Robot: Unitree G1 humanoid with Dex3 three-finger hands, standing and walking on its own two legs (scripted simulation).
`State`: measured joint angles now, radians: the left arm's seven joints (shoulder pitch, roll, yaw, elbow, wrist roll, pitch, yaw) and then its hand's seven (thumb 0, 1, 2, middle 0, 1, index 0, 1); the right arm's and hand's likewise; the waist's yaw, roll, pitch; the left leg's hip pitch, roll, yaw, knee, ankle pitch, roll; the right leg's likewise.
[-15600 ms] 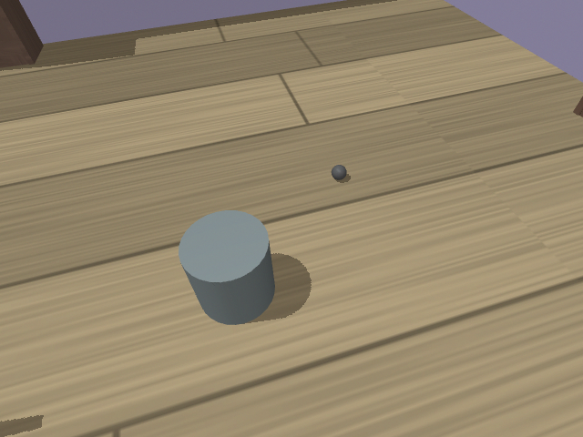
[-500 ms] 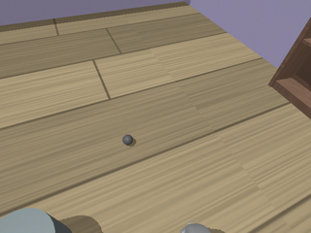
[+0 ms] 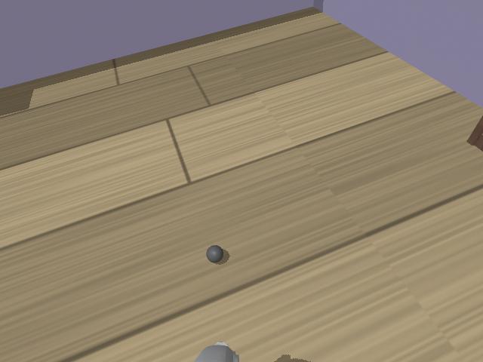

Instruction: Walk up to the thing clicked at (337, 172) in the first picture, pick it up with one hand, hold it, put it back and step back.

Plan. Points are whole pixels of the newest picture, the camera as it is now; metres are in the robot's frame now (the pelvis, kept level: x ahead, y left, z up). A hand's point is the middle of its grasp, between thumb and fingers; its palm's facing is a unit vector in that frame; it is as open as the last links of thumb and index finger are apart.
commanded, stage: walk up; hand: left
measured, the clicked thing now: (214, 253) +0.68 +0.26 -0.74
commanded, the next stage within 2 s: none
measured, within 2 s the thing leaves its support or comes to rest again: neither
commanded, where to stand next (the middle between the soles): +0.28 +0.03 m, yaw +0 degrees
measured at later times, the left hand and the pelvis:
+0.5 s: hand (111, 340) +0.19 +0.32 -0.15, palm faces -0.03 -0.93 -0.35, open 7.3 cm; pelvis +0.15 +0.04 +0.00, yaw +1 degrees
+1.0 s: hand (124, 305) +0.26 +0.32 -0.16, palm faces +0.02 -0.92 -0.38, open 7.3 cm; pelvis +0.20 +0.04 -0.02, yaw +2 degrees
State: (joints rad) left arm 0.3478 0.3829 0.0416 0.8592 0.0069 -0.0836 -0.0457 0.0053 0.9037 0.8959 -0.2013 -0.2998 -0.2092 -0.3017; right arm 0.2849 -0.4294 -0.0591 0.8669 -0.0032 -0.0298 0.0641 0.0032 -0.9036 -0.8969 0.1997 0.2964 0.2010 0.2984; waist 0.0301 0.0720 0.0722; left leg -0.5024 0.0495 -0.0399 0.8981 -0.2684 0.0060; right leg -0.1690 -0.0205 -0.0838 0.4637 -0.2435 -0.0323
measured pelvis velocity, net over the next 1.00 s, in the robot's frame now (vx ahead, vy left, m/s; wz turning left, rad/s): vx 0.20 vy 0.04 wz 0.03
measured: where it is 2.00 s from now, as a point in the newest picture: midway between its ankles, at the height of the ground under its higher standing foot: outside the picture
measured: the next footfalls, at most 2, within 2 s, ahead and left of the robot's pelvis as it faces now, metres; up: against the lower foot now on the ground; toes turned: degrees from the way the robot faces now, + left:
left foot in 0.18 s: +0.21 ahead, +0.15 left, +0.00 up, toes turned +6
right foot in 0.62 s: +0.27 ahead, -0.09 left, +0.00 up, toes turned +1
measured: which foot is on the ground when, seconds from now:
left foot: up 0.00-0.16, down 0.18-0.64, up 0.66-0.94, down 0.96-1.00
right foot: down 0.00-0.22, up 0.24-0.60, down 0.62-1.00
